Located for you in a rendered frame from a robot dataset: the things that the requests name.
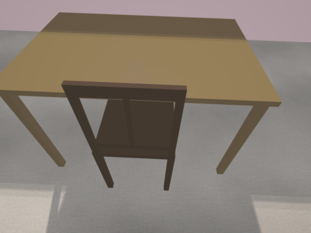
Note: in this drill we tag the chair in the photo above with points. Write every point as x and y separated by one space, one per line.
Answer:
130 128

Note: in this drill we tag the table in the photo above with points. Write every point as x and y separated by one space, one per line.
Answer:
211 56

